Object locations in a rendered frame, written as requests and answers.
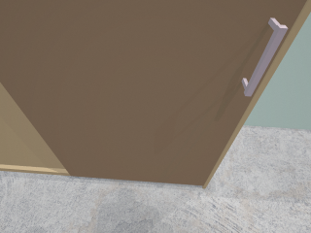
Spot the wardrobe door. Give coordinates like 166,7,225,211
0,83,65,169
0,0,307,186

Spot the handle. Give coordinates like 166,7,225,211
241,17,289,97

